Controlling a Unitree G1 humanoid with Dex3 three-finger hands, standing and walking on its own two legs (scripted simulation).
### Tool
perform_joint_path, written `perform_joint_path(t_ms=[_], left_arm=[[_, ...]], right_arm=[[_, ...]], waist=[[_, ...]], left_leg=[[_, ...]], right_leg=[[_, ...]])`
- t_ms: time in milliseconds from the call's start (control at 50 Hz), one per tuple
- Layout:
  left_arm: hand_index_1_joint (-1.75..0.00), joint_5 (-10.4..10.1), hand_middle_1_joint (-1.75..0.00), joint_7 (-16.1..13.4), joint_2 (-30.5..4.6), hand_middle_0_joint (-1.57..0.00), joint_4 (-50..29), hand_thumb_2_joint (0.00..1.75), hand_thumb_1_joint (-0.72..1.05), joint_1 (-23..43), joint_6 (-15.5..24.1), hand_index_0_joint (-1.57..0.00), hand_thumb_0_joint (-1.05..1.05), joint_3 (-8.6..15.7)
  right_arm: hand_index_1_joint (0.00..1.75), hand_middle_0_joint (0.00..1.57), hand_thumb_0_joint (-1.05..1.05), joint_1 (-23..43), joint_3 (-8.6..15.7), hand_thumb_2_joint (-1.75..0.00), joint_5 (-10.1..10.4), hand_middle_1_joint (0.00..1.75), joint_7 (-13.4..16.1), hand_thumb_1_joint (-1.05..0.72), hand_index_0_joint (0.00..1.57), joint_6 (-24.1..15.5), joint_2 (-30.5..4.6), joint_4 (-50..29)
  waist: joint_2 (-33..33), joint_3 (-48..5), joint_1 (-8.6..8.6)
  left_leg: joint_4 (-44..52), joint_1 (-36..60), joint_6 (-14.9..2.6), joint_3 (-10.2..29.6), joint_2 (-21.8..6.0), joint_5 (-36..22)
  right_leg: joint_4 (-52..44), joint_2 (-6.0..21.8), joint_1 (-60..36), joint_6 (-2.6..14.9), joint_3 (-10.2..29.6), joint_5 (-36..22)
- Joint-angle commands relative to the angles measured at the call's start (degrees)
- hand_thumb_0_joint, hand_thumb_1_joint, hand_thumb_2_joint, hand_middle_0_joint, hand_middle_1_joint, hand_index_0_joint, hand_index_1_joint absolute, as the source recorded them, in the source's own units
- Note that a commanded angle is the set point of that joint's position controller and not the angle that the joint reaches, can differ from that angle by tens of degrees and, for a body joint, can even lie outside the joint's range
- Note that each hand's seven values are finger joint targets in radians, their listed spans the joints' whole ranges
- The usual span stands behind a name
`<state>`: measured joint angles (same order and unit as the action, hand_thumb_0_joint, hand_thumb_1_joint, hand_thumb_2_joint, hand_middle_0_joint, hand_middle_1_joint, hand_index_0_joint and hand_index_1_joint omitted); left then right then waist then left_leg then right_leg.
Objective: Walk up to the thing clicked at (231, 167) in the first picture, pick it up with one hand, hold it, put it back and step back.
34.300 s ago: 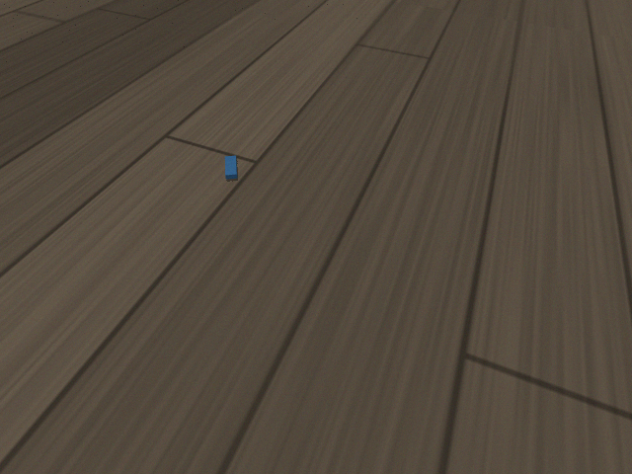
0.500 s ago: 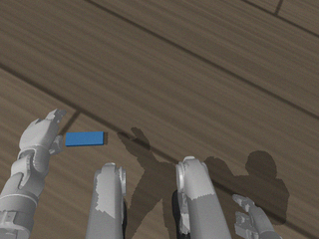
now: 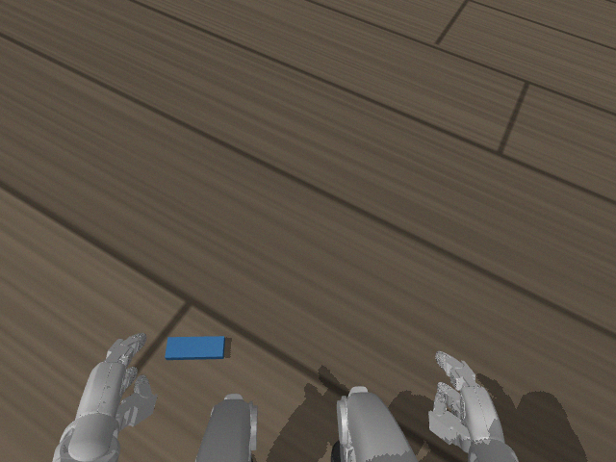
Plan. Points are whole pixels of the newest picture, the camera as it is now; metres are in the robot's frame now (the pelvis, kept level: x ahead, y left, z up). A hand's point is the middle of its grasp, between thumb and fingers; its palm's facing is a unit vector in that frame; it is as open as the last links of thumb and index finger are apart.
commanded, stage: home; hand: left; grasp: from above
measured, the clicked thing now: (195, 348) +0.45 +0.25 -0.61
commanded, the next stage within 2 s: none
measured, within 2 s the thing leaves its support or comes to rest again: neither
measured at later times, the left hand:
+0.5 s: hand (120, 406) +0.21 +0.18 +0.05, palm faces +0.07 -0.98 -0.20, open 7.4 cm
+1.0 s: hand (124, 400) +0.21 +0.18 +0.04, palm faces +0.05 -0.98 -0.20, open 7.4 cm
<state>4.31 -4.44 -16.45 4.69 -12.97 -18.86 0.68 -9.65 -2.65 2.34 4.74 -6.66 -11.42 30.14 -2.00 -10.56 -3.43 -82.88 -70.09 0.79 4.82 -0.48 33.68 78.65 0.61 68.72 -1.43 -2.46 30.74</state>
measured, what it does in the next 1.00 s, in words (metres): rises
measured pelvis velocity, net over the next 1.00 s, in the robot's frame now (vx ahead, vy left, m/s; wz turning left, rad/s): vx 0.05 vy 0.00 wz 0.02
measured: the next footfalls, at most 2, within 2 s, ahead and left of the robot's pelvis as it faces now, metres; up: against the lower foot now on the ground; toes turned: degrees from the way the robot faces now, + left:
none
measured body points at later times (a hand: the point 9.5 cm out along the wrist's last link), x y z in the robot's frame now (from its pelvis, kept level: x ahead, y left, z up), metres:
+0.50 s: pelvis +0.05 +0.00 +0.09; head +0.06 +0.01 +0.54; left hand +0.20 +0.23 +0.06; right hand +0.22 -0.24 +0.04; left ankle +0.05 +0.12 -0.59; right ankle +0.06 -0.14 -0.59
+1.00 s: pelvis +0.05 +0.00 +0.09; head +0.07 +0.00 +0.54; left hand +0.21 +0.23 +0.06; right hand +0.21 -0.24 +0.03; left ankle +0.05 +0.12 -0.59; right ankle +0.06 -0.14 -0.59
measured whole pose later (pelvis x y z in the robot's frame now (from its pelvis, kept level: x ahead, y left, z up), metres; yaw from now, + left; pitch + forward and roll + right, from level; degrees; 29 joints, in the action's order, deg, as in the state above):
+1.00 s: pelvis +0.05 +0.00 +0.09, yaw +1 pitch +10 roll -3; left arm -2.7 -0.7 -12.9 -7.2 -28.6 -25.8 1.7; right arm -17.2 -2.2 0.1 10.2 -14.0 -12.3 31.2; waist -2.7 -9.0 -2.3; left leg -57.9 -38.7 0.7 4.1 -1.4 29.0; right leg 53.5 0.1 37.2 -1.2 -2.5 26.0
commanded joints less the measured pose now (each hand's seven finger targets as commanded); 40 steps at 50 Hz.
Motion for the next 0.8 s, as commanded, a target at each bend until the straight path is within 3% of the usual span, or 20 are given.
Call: perform_joint_path(t_ms=[0,100,200,360,380,540,780], left_arm=[[-0.30,-3.8,-0.30,-1.6,-4.9,-0.20,-13.8,0.90,0.90,-0.5,-0.6,-0.20,0.00,4.8],[-0.30,-7.1,-0.30,-0.8,-2.8,-0.20,-18.4,0.90,0.90,-7.2,-3.6,-0.20,0.00,5.4],[-0.30,-8.4,-0.30,0.4,-1.3,-0.20,-22.1,0.90,0.90,-14.0,-5.6,-0.20,0.00,4.7],[-0.30,-7.5,-0.30,2.4,-1.4,-0.20,-23.2,0.90,0.90,-15.5,-5.9,-0.20,0.00,4.3],[-0.30,-7.5,-0.30,2.6,-1.6,-0.20,-23.8,0.90,0.90,-14.4,-5.6,-0.20,0.00,4.2],[-0.30,-6.9,-0.30,3.3,-2.0,-0.20,-23.9,0.90,0.90,-13.1,-4.5,-0.20,0.00,4.2],[-0.30,-6.7,-0.30,3.0,-2.0,-0.20,-22.7,0.90,0.90,-14.4,-4.1,-0.20,0.00,4.3]], right_arm=[[0.30,0.20,0.00,-1.7,3.1,-0.90,0.1,0.30,3.0,-0.90,0.20,-4.1,-8.0,-7.8],[0.30,0.20,0.00,-3.8,2.6,-0.90,-0.4,0.30,5.1,-0.90,0.20,-5.8,-7.5,-8.9],[0.30,0.20,0.00,-4.9,2.6,-0.90,-0.8,0.30,6.3,-0.90,0.20,-7.5,-7.0,-9.8],[0.30,0.20,0.00,-3.9,3.2,-0.90,-1.5,0.30,6.6,-0.90,0.20,-9.6,-7.4,-10.0],[0.30,0.20,0.00,-4.1,3.5,-0.90,-1.6,0.30,6.6,-0.90,0.20,-9.9,-7.6,-10.0],[0.30,0.20,0.00,-3.8,3.8,-0.90,-2.0,0.30,6.2,-0.90,0.20,-11.0,-8.1,-8.8],[0.30,0.20,0.00,-3.2,3.7,-0.90,-2.2,0.30,6.1,-0.90,0.20,-10.6,-8.2,-8.4]], waist=[[-3.2,-14.5,-0.57],[-3.4,-10.4,0.47],[-1.9,-6.8,0.54],[0.3,-0.8,0.56],[0.2,-1.2,0.04],[-1.9,-3.7,0.57],[-1.6,-3.5,1.18]], left_leg=[[21.8,20.4,-1.32,0.8,0.4,-7.2],[28.2,27.8,-0.86,0.5,0.1,-12.6],[31.4,31.3,-1.05,-1.1,0.4,-16.9],[34.9,32.9,-1.74,-2.2,1.0,-13.6],[34.8,33.2,-1.74,-2.2,1.1,-14.0],[34.7,36.4,-1.23,-2.1,0.9,-19.8],[35.0,36.7,-0.94,-1.4,0.6,-21.9]], right_leg=[[-18.2,-1.2,-18.9,2.30,0.6,-6.9],[-24.5,-1.6,-26.0,1.96,-0.6,-11.4],[-29.8,-2.0,-31.4,1.81,-1.3,-14.6],[-34.4,-2.1,-33.2,1.43,-1.6,-10.9],[-34.4,-2.2,-33.0,1.41,-1.5,-11.4],[-32.8,-2.0,-35.0,1.73,-1.4,-16.4],[-32.3,-2.3,-35.5,1.86,-1.8,-17.7]])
